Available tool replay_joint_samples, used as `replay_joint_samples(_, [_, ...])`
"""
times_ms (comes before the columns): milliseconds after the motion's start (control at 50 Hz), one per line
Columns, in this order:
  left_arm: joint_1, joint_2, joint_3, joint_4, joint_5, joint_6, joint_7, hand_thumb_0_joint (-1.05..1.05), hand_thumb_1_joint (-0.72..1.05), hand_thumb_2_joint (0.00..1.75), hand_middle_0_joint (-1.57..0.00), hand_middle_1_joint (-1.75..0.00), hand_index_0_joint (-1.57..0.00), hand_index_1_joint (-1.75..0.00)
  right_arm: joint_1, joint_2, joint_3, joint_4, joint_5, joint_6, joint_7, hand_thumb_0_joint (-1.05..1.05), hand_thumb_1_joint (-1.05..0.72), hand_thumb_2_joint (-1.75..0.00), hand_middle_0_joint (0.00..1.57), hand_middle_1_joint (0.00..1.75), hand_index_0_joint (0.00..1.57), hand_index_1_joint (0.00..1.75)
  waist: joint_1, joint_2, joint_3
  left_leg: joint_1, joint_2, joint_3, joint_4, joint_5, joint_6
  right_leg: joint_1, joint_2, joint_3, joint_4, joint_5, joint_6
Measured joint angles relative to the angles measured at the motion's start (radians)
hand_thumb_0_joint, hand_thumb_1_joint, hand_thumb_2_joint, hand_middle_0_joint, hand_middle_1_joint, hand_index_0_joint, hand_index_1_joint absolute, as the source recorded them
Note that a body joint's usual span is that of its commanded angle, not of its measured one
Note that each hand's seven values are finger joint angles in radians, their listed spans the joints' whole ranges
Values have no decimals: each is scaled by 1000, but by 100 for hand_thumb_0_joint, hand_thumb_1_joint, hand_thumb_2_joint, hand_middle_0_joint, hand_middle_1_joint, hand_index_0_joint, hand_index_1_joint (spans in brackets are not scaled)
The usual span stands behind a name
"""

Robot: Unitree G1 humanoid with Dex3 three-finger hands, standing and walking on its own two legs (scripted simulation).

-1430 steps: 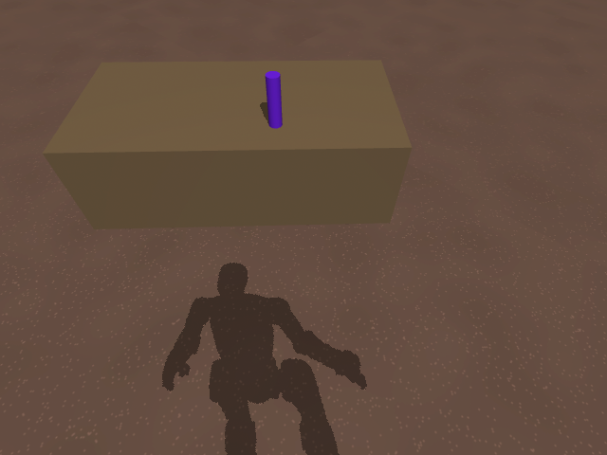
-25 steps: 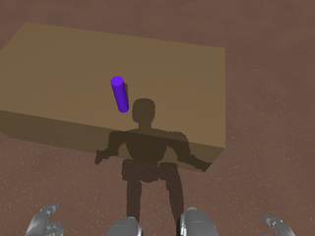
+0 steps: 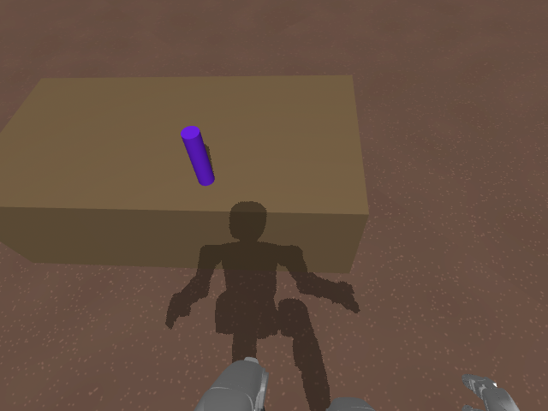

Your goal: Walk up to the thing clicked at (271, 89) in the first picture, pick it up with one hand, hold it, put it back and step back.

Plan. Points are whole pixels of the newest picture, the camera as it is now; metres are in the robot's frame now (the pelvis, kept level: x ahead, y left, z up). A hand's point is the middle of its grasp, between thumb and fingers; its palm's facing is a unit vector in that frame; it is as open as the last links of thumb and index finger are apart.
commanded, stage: step back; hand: left
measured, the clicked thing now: (199, 158) +0.76 +0.26 -0.24
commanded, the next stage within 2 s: none
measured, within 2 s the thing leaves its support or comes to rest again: neither
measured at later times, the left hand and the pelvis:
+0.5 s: hand out of the picture -0.06 +0.30 -0.15, palm faces +0.00 -0.92 -0.38, open 7.3 cm; pelvis -0.16 +0.03 +0.00, yaw +0 degrees
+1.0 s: hand out of the picture -0.24 +0.30 -0.15, palm faces +0.07 -0.92 -0.38, open 7.3 cm; pelvis -0.33 +0.03 +0.00, yaw +4 degrees
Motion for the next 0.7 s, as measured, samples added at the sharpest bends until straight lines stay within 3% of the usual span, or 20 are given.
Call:
replay_joint_samples(40, [-7,-3,2,-9,2,6,5,0,90,90,-21,-30,-21,-30,35,-8,-1,7,0,-7,-4,0,-90,-90,20,30,20,30,-9,1,-8,11,-21,-19,76,-3,-8,-12,-12,-6,-20,27,5])
replay_joint_samples(100, [-37,4,6,-41,4,5,15,0,90,90,-21,-30,-21,-30,79,-17,-1,19,-5,-7,-10,0,-90,-90,20,30,20,30,-19,0,-7,76,-6,-13,51,-34,-20,-37,-26,-24,-26,55,11])
replay_joint_samples(180, [-97,26,7,-87,-1,2,25,0,90,90,-21,-30,-21,-30,105,-14,-1,31,-16,-8,-8,0,-90,-90,20,30,20,30,-35,-21,11,204,57,39,-207,-48,-9,-88,-52,-51,8,75,28])
replay_joint_samples(220, [-130,42,4,-100,-10,9,22,0,90,90,-21,-30,-21,-30,108,-11,-4,35,-21,-20,-4,0,-90,-90,20,30,20,30,-43,-42,20,271,70,71,-379,58,3,-128,-73,-55,57,72,41])
replay_joint_samples(240, [-148,54,6,-99,-14,15,22,0,90,90,-21,-30,-21,-30,98,3,-6,42,-27,-24,-3,0,-90,-90,20,30,20,30,-36,-79,37,277,48,93,-392,84,11,-144,-92,-31,82,71,32])
replay_joint_samples(260, [-158,58,9,-92,-20,20,24,0,90,90,-21,-30,-21,-30,91,10,-3,42,-30,-25,3,0,-90,-90,20,30,20,30,-30,-93,44,269,45,107,-382,88,18,-162,-78,0,118,3,19])
replay_joint_samples(300, [-165,56,11,-69,-21,32,28,0,90,90,-21,-30,-21,-30,81,17,5,37,-35,-30,14,0,-90,-90,20,30,20,30,-47,-78,40,244,67,95,-374,102,28,-202,12,62,283,-153,4])
replay_joint_samples(340, [-162,61,14,-55,-30,39,29,0,91,90,-21,-30,-21,-30,74,31,15,31,-39,-35,11,0,-90,-90,20,30,20,30,-53,-79,27,234,82,92,-409,140,30,-233,82,102,460,-183,-8])
replay_joint_samples(400, [-144,62,16,-46,-32,31,23,0,91,90,-21,-30,-21,-30,56,39,21,17,-40,-40,3,0,-90,-90,20,30,20,30,-42,-78,14,216,102,102,-452,191,33,-220,113,96,559,-171,3])
replay_joint_samples(500, [-98,59,13,-30,-23,28,10,0,91,90,-21,-30,-21,-30,4,34,21,-29,-39,-46,-2,0,-90,-90,20,30,21,30,-21,-70,19,163,129,137,-462,246,34,-92,72,58,364,-176,34])
replay_joint_samples(580, [-66,51,8,-2,-17,19,-1,0,91,90,-21,-30,-21,-30,-32,15,22,-54,-32,-37,1,0,-90,-90,20,30,21,30,-3,-52,13,96,153,164,-421,272,14,39,27,2,43,-89,7])
replay_joint_samples(620, [-57,23,7,18,-6,14,-5,0,91,90,-21,-30,-21,-30,-48,-5,15,-46,-24,-27,-1,0,-90,-90,20,30,20,30,-11,6,22,64,172,121,-385,248,10,47,57,-29,7,-57,0])
replay_joint_samples(660, [-31,18,1,16,2,18,-14,0,91,90,-21,-30,-21,-30,-34,3,9,-32,-18,-17,-11,0,-90,-90,20,30,20,30,4,-9,3,22,100,63,-261,57,4,14,37,-18,30,-46,-9])
replay_joint_samples(700, [-12,14,-3,15,2,21,-11,0,90,90,-21,-30,-21,-30,-11,4,10,-21,-12,-14,-14,0,-90,-90,20,30,20,30,18,-28,-9,-5,29,18,-97,-7,0,0,11,-5,16,-19,-11])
